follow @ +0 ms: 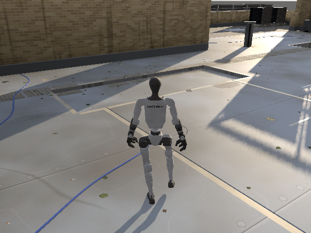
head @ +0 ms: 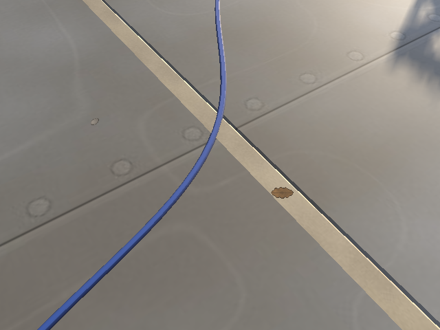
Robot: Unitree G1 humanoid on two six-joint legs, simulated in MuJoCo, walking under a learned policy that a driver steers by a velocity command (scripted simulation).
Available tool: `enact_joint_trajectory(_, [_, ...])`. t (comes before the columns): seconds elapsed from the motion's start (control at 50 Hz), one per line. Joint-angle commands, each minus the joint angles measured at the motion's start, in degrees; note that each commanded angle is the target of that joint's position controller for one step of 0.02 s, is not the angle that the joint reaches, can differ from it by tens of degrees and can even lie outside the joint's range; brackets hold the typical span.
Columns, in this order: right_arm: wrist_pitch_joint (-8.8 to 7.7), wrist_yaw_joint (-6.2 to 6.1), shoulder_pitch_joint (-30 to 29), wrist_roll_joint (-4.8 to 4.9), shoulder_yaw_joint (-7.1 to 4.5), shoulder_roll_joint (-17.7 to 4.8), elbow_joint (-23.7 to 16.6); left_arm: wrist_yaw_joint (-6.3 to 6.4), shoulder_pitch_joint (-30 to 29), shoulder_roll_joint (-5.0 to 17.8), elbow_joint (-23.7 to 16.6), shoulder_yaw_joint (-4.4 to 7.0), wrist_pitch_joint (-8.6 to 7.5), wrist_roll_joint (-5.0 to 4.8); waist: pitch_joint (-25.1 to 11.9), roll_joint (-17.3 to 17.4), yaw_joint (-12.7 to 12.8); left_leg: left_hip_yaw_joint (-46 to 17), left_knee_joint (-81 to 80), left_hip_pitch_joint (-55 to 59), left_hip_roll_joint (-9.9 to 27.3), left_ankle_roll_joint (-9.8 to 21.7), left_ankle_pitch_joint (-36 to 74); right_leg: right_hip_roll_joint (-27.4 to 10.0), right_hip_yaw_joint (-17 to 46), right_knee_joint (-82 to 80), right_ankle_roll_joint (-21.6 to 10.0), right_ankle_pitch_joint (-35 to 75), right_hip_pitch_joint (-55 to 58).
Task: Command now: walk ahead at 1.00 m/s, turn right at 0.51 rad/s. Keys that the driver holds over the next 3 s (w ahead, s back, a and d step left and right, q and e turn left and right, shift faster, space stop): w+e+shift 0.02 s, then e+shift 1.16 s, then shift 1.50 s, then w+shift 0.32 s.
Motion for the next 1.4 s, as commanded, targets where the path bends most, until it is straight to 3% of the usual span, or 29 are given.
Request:
enact_joint_trajectory(0.02, [-2.78, 0.46, -4.03, 0.35, -0.21, -2.49, -3.21, -0.87, -3.58, 1.55, -3.32, 0.25, 0.0, -0.48, 6.09, 4.45, 1.34, -0.31, -14.33, -8.9, 11.71, -2.2, 28.64, 0.31, -3.51, -8.19, -0.79, 10.53, 0.09])
enact_joint_trajectory(0.08, [-3.18, -0.92, -3.4, 1.53, 0.3, -3.46, -2.78, -2.01, -8.79, 0.19, -5.12, -0.71, -1.45, 0.46, 6.62, 1.97, 1.06, 5.52, -10.12, -7.06, 11.44, -3.96, 51.16, 4.9, -11.99, -25.82, -1.77, 21.15, 7.23])
enact_joint_trajectory(0.14, [-2.7, -3.31, -3.92, 2.25, -0.9, -8.95, -3.74, -2.45, 2.85, 3.31, -1.25, 0.37, -1.44, 1.49, -2.44, 6.36, 5.72, 5.64, 7.49, -1.54, 13.84, -6.81, 72.22, 13.13, -15.53, -31.08, -3.51, 21.27, 23.22])
enact_joint_trajectory(0.16, [-0.86, -4.41, -7.7, 3.03, -2.32, -15.06, -6.35, -2.13, 7.39, 9.17, -3.1, 3.47, -1.63, -2.64, -8.54, 11.18, 10.18, 1.81, 17.74, -2.46, 15.2, -9.19, 78.27, 12.99, -10.67, -27.79, -3.6, 17.84, 32.56])
enact_joint_trajectory(0.18, [0.3, -4.4, -13.9, 2.73, -2.57, -14.76, -8.05, -1.27, 18.76, 13.6, -0.53, 5.36, -0.96, -3.34, -11.8, 8.35, 17.2, 1.28, 34.55, -7.49, 14.03, -10.45, 69.02, 10.25, -5.37, -31.18, -5.94, 21.2, 42.97])
enact_joint_trajectory(0.2, [0.38, -2.9, -18.55, 2.62, -1.26, -8.76, -8.95, 0.64, 22.49, 13.88, 1.13, 5.62, -0.28, -3.3, -7.62, -8.63, 19.39, 2.61, 63.42, -17.84, 1.09, -13.14, 11.27, 6.92, -1.68, -42.39, -8.83, 33.95, 49.57])
enact_joint_trajectory(0.22, [-0.77, -1.7, -4.37, 0.65, 1.21, 0.24, -12.31, 0.99, 12.26, 15.37, -2.12, 3.84, -1.76, 1.27, -12.74, -19.66, 3.62, -10.7, 81.68, -36.67, -2.77, -14.3, -19.59, -3.38, 22.75, -33.22, -17.72, 63.51, 58.87])
enact_joint_trajectory(0.24, [-1.8, -0.91, -0.18, 1.72, 1.22, -4.8, -13.36, 0.58, 9.39, 16.44, -6.94, 4.86, -2.38, 3.32, -29.66, -10.15, 5.04, -22.05, 84.99, -36.97, -1.58, -13.25, -17.04, -11.83, 37.46, -40.38, -26.45, 48.87, 64.45])
enact_joint_trajectory(0.28, [-1.2, -1.11, -7.4, 1.92, -0.1, -8.56, -15.69, 0.52, -1.73, 12.38, -11.61, 4.75, -2.77, -1.11, -13.68, 8.84, -0.44, -20.01, 70.7, -38.9, 3.49, -9.07, -11.55, -5.95, 34.61, -49.28, -22.11, 18.1, 44.72])
enact_joint_trajectory(0.3, [-0.18, -1.45, -8.05, 1.07, -0.24, -8.36, -15.15, 0.66, -4.19, 10.75, -12.44, 4.0, -2.66, -2.17, -8.37, 12.23, -2.27, -18.97, 66.25, -36.33, 4.76, -9.27, -10.26, -4.18, 32.53, -51.44, -20.24, 15.81, 34.64])
enact_joint_trajectory(0.34, [1.68, -1.99, -9.36, 0.35, -0.65, -8.19, -16.1, 1.32, -5.26, 11.11, -13.19, 4.36, -2.31, -1.56, -3.2, 9.22, -3.33, -18.52, 55.95, -31.31, 6.1, -11.12, -9.21, 0.6, 25.81, -51.89, -18.12, 25.62, 22.47])
enact_joint_trajectory(0.42, [2.43, -3.12, -15.21, 0.61, 0.66, -3.16, -18.04, 4.01, -3.83, 12.46, -12.41, 5.54, 0.33, -2.14, -10.15, 3.13, -1.36, -15.92, 31.69, -25.01, 2.62, -13.83, 1.95, 8.01, 17.66, -45.39, -12.01, 37.78, 21.1])
enact_joint_trajectory(0.48, [3.03, -2.93, -19.15, 1.58, 0.28, -3.98, -18.63, 5.38, -4.58, 12.1, -13.69, 5.89, 2.77, -3.18, -13.53, -1.95, 0.5, -17.15, 22.55, -23.54, 0.84, -13.64, 9.95, 9.25, 19.45, -42.61, -7.09, 26.25, 23.9])
enact_joint_trajectory(0.56, [2.15, -2.2, -21.27, 1.46, -1.15, -5.96, -18.53, 5.37, -5.97, 9.73, -15.91, 5.63, 3.54, -2.2, -10.0, -7.36, 1.09, -20.26, 10.51, -20.47, 1.25, -11.84, 11.25, 9.02, 27.07, -39.35, -4.8, 11.4, 25.28])
enact_joint_trajectory(0.6, [1.36, -1.93, -17.01, 1.21, -2.06, -6.71, -16.68, 4.81, -7.02, 7.06, -17.12, 4.88, 3.53, -2.13, -10.69, -3.89, -0.44, -21.97, -0.03, -8.47, 7.57, -7.68, 21.54, 12.65, 24.92, -29.42, -1.97, -6.69, 20.22])
enact_joint_trajectory(0.62, [1.9, -2.44, -17.01, 0.28, -2.49, -8.9, -17.57, 4.5, -2.01, 2.79, -16.68, 3.58, 3.48, -1.27, -13.24, 6.81, 2.51, -33.17, 2.22, 2.1, 20.6, -1.22, 32.46, 18.41, 16.29, -15.72, 0.6, -27.78, 10.67])
enact_joint_trajectory(0.64, [2.68, -2.46, -15.41, -1.66, -2.75, -9.81, -17.48, 3.49, 1.48, 7.02, -18.57, 4.25, 2.88, -1.54, -15.62, 18.33, 5.23, -48.23, -0.12, 3.62, 30.99, 8.37, 33.97, 18.15, 10.45, -5.07, 3.46, -31.67, 2.98])
enact_joint_trajectory(0.68, [3.59, -3.27, -18.7, -0.15, -2.35, -4.79, -19.4, 2.86, -0.62, 14.45, -15.64, 6.32, 3.16, -2.2, -10.74, 10.37, 2.39, -38.32, 1.1, -1.41, 25.72, 7.97, 21.73, 10.86, 6.98, 5.84, 7.3, -22.04, -0.46])
enact_joint_trajectory(0.7, [4.43, -3.65, -19.39, 0.25, -2.08, -4.25, -19.78, 3.25, -1.24, 13.69, -14.89, 6.29, 3.99, -2.23, -9.06, 6.67, 2.2, -32.22, 1.2, -4.45, 21.8, 5.22, 17.26, 9.59, 5.81, 8.02, 8.03, -18.39, 0.09])
enact_joint_trajectory(0.78, [5.78, -4.53, -17.43, -0.27, -2.94, -6.88, -17.81, 3.17, -4.58, 7.97, -17.29, 4.15, 4.25, -2.31, -6.44, 8.55, 0.48, -20.33, -1.98, -8.49, 18.32, 5.13, 20.73, 6.16, -0.84, 1.77, 8.24, -12.47, 1.22])
enact_joint_trajectory(0.98, [5.66, -2.6, -18.27, 2.14, -5.39, -9.74, -14.71, 1.6, -2.58, 8.02, -16.0, 5.28, 5.14, -2.04, -9.43, 11.88, 1.88, -7.35, 2.63, -8.82, 23.52, 1.18, 13.44, 5.03, -7.11, -30.71, 2.72, -6.77, 20.9])
enact_joint_trajectory(1.0, [5.67, -2.46, -17.0, 2.43, -5.18, -8.15, -14.03, 1.82, -0.01, 8.49, -14.77, 6.01, 5.32, -2.02, -9.34, 9.89, 2.59, -4.89, 7.22, -11.9, 22.11, -1.71, 9.21, 6.85, -7.12, -35.47, 0.87, -4.74, 26.14])
enact_joint_trajectory(1.02, [5.96, -2.14, -14.39, 2.22, -4.77, -5.56, -12.87, 2.39, 3.82, 11.33, -13.68, 7.29, 5.17, -1.79, -6.79, 1.55, 3.34, -0.6, 18.24, -20.99, 18.03, -6.27, 1.39, 4.55, 0.67, -43.15, -2.62, 1.94, 33.31])
enact_joint_trajectory(1.04, [6.13, -2.15, -15.7, -0.13, -3.85, -3.01, -17.04, 3.36, 4.15, 21.2, -15.44, 9.26, 4.68, -1.19, -4.52, -19.48, 0.91, 1.24, 36.8, -42.29, 8.23, -12.38, -19.15, -11.98, 29.65, -47.37, -13.08, 14.86, 39.29])
enact_joint_trajectory(1.06, [5.32, -2.71, -24.54, -0.3, -4.24, -4.84, -19.37, 2.9, 3.19, 19.07, -16.99, 8.61, 2.89, 1.12, -8.09, -13.42, 5.74, -11.97, 46.54, -44.46, 5.82, -10.98, -19.58, -12.9, 33.33, -49.96, -17.83, 13.96, 35.19])
enact_joint_trajectory(1.1, [4.95, -3.35, -22.29, 1.15, -4.88, -6.52, -17.87, 3.21, -3.13, 15.35, -16.88, 7.55, 1.27, 0.02, -5.86, -7.18, 1.17, -14.96, 46.97, -43.83, 7.05, -8.39, -8.5, -7.28, 24.38, -49.43, -11.68, 8.84, 32.61])
enact_joint_trajectory(1.14, [4.94, -3.7, -19.77, 0.08, -5.27, -6.89, -16.27, 4.21, -7.53, 12.18, -17.78, 6.35, 2.0, -1.69, -7.48, -6.03, -0.86, -14.69, 45.65, -38.79, 6.66, -9.21, -2.58, -4.01, 19.61, -46.99, -8.78, 12.75, 29.27])
enact_joint_trajectory(1.24, [5.03, -2.12, -19.85, 1.16, -3.48, -3.25, -15.22, 5.32, -6.08, 10.9, -17.08, 5.8, 2.82, -1.4, -10.15, -5.95, 0.3, -13.64, 32.84, -32.22, 3.82, -10.87, 2.59, -0.9, 18.02, -43.25, -7.46, 15.23, 30.14])
enact_joint_trajectory(1.4, [4.51, -0.33, -17.46, 1.86, -3.01, -4.26, -15.23, 3.83, -7.94, 10.28, -16.46, 4.5, 3.4, -1.19, -7.99, -8.26, 0.63, -11.99, 13.23, -17.81, 4.76, -8.16, 1.66, -0.74, 25.16, -39.68, -8.2, 16.73, 26.94])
